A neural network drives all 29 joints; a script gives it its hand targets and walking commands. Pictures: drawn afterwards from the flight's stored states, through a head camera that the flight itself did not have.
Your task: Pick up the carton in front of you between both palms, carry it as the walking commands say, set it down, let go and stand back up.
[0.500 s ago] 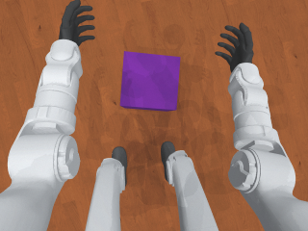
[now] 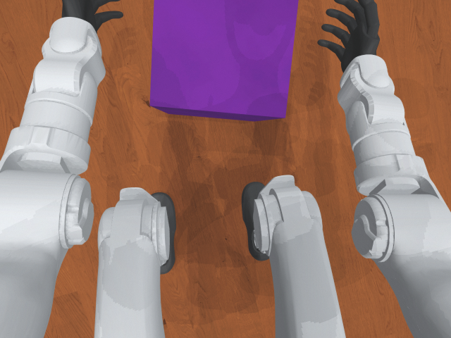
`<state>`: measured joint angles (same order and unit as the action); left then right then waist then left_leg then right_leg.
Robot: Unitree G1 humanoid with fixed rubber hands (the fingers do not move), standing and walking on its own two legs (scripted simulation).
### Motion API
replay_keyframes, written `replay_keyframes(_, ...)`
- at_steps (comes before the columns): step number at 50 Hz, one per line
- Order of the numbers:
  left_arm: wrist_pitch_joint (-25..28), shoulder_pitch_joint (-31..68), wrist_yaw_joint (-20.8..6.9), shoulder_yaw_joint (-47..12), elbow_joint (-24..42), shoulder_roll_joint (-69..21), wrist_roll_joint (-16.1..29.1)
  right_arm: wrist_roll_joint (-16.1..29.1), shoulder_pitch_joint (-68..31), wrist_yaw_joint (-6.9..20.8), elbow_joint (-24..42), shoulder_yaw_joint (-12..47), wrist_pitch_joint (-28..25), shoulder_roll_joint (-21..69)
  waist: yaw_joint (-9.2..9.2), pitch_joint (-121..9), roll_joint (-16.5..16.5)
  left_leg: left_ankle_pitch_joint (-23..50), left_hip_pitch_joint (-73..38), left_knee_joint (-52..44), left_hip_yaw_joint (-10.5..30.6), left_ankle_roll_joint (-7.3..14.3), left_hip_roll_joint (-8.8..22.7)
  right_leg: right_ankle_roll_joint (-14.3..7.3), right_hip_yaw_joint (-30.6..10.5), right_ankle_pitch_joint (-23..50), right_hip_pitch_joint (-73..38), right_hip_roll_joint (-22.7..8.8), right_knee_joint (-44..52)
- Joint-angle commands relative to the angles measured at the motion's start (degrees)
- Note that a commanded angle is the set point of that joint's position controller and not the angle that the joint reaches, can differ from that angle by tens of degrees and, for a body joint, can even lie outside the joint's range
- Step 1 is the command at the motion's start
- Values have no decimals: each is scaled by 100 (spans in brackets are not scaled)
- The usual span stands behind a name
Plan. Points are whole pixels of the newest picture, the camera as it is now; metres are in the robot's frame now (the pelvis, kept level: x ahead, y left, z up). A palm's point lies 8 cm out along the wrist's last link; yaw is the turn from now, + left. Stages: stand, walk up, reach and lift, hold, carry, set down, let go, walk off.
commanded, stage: reach and lift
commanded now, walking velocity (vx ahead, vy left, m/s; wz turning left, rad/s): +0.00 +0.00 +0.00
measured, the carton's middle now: (218, 63) +0.53 -0.03 -0.30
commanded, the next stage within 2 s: none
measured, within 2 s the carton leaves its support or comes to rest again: leaves its support in 1.08 s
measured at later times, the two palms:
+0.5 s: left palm (112, 39) +0.55 +0.14 -0.23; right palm (323, 58) +0.51 -0.21 -0.23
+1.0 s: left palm (123, 32) +0.56 +0.12 -0.22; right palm (307, 56) +0.51 -0.18 -0.22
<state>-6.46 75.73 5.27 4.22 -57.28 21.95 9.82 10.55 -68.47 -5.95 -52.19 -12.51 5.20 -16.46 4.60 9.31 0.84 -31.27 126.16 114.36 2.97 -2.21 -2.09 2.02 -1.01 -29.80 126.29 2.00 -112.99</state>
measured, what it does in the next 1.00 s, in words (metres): lowers itself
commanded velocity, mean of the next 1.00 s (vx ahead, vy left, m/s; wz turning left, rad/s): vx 0.00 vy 0.00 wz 0.00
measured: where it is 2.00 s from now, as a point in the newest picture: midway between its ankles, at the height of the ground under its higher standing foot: (211, 240)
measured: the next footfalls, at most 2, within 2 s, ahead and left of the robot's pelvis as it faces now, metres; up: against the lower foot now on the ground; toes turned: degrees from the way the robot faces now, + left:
none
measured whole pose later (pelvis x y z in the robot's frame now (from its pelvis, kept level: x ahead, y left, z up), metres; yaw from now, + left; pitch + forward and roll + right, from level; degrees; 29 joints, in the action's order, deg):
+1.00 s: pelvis -0.01 +0.00 -0.06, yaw +0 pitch +38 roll -2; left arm -5.1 88.1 7.3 4.0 -70.0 17.7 6.6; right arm 7.1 -80.3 -7.6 -62.9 -13.9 4.4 -12.7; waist 4.2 18.0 0.6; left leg -31.8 131.3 125.5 3.3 -2.4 -3.6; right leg 2.6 -0.8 -30.5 130.9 1.8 -123.7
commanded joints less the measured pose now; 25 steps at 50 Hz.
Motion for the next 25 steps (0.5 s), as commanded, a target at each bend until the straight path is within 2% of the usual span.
replay_keyframes(1, 110, 2118, 19, 35, 320, 993, 99, -46, -1787, -110, 426, -185, -82, -802, 383, -6955, 86, 998, -3389, -611, -492, 99, -25, 186, 673, 1584, -3634, -20, 634)
replay_keyframes(2, 164, 2162, -8, -66, 525, 890, 65, 118, -1679, -129, 422, -66, -136, -905, 270, -6951, 596, 675, -3300, -580, -586, 2, 51, 119, 604, 1230, -3571, -10, 610)
replay_keyframes(3, 172, 2276, 15, -145, -62, 905, 26, 212, -1575, -95, -128, -32, -199, -769, 484, -6653, 653, 794, -3489, -363, -472, -25, 61, 82, 575, 1211, -3067, -37, 527)
replay_keyframes(4, 235, 2050, 10, 160, 56, 921, -134, 326, -1950, -95, -200, 191, -166, -595, -292, -6254, 602, 960, -3007, -387, -645, 39, 47, 144, 386, 1429, -3078, -148, 442)
replay_keyframes(5, 228, 1943, -14, 1, -170, 678, 62, 59, -1919, -89, -327, 78, -250, -877, 148, -6291, 154, 942, -2731, -329, -591, -16, 13, 164, 492, 1240, -3160, -31, 498)
replay_keyframes(6, 257, 2231, -64, -326, 33, 360, 234, -33, -2065, -64, -159, 23, -306, -784, 240, -6142, 396, 1129, -3100, -365, -341, 56, 23, 167, 534, 1427, -2868, -81, 302)
replay_keyframes(7, 272, 2563, -45, -82, -254, 964, -5, 163, -2423, -60, -413, 134, -310, -964, 96, -6292, 364, 1106, -3137, -119, -433, 28, 108, 159, 498, 1350, -2692, -126, 252)
replay_keyframes(8, 337, 2127, -19, 37, -283, 697, 192, 119, -2206, -94, -507, 197, -359, -1008, -103, -6383, 274, 1111, -3096, -45, -571, -2, -12, 152, 453, 1358, -3221, -98, 199)
replay_keyframes(9, 372, 2341, -42, -314, -368, 864, 309, 292, -2371, -69, -281, 378, -373, -574, 166, -5926, -58, 841, -2717, -146, -390, 103, 35, 244, 561, 1428, -3110, -159, 44)
replay_keyframes(10, 413, 2402, -40, -284, -476, 681, 118, 23, -2471, -96, -508, -36, -417, -747, 356, -5810, 412, 1091, -2425, 68, -340, -10, 86, 149, 439, 1595, -2870, -199, 12)
replay_keyframes(11, 451, 2582, -31, -259, -311, 728, 237, 43, -2417, -87, -579, 189, -372, -780, 43, -5994, 182, 1390, -3048, 141, -328, 67, 22, 122, 306, 1668, -2892, -130, 0)
replay_keyframes(12, 452, 2502, 23, -318, -526, 860, 238, 213, -2209, -130, -887, 182, -472, -823, 100, -5731, 315, 1040, -2943, 47, -448, -54, 55, 123, 427, 1309, -2767, -176, 80)
replay_keyframes(13, 455, 2443, 27, -384, -627, 685, 352, 34, -2507, -133, -608, 35, -595, -1038, 593, -5890, 277, 1342, -2732, 249, -442, -109, -9, 71, 415, 1722, -3127, -96, -70)
replay_keyframes(14, 532, 2421, 1, -192, -464, 740, 190, -74, -2428, -147, -669, 65, -523, -1010, 58, -5910, 427, 1894, -2848, 398, -323, -41, 21, 98, 233, 2184, -3269, -195, -244)
replay_keyframes(15, 599, 2632, -11, -332, -175, 679, 307, 12, -2210, -151, -511, 1, -558, -702, 665, -6361, 304, 1888, -3003, 419, -357, -62, -13, 93, 371, 2263, -3322, -28, -84)
replay_keyframes(16, 550, 2667, -21, -604, -188, 723, 263, 173, -2410, -124, -510, 223, -547, -754, 233, -6350, 704, 1940, -3046, 472, -362, -13, 57, 2, 224, 2337, -3052, -97, -244)
replay_keyframes(17, 557, 2493, 15, -540, -92, 765, 254, -2, -2275, -127, -501, -87, -632, -1124, 669, -6518, 632, 1651, -2849, 432, -363, -64, 53, 6, 337, 2476, -3499, 11, -431)
replay_keyframes(18, 566, 2761, 64, -584, 69, 732, 412, 41, -2419, -128, -438, -141, -607, -1092, 448, -6555, 777, 1739, -3338, 413, -236, -95, 35, 43, 347, 2326, -3350, -152, -432)
replay_keyframes(19, 566, 2636, 79, -393, 235, 775, 274, 248, -2240, -108, -327, 393, -583, -666, 83, -6362, 372, 1506, -2981, 396, -486, -42, -55, 81, 369, 2013, -3156, -26, -334)
replay_keyframes(20, 554, 2459, 125, -443, -354, 668, 270, 598, -2408, -57, -644, 420, -558, -667, -48, -6228, 746, 1833, -3383, 399, -382, -80, 44, 49, 293, 2095, -2996, -61, -376)
replay_keyframes(21, 536, 2537, 152, -623, -285, 878, 136, 436, -2286, -51, -615, 258, -565, -720, 154, -5999, 708, 1510, -3127, 308, -297, -13, 63, 102, 403, 1985, -2864, -101, -383)
replay_keyframes(22, 542, 2227, 97, -279, -230, 604, 403, 376, -2024, -54, -738, 634, -601, -778, 7, -6050, 161, 1767, -2859, 417, -514, -44, -91, 119, 316, 2073, -3131, -67, -303)
replay_keyframes(23, 525, 2252, 105, -616, -355, 660, 366, 377, -2159, -75, -620, 346, -599, -690, 160, -5782, 298, 1459, -2867, 248, -246, 31, 34, 154, 366, 1891, -2985, -128, -341)
replay_keyframes(24, 546, 2243, 49, -530, -363, 464, 370, 288, -1898, -78, -807, 275, -610, -599, 302, -5861, 508, 1453, -2779, 314, -503, -43, -89, 18, 408, 1731, -2841, 37, -228)
replay_keyframes(25, 556, 2235, 17, -572, -328, 457, 343, 531, -2011, -12, -768, 593, -582, -356, -58, -6062, 403, 1633, -2992, 315, -519, -7, -56, 163, 372, 1963, -2857, -38, -308)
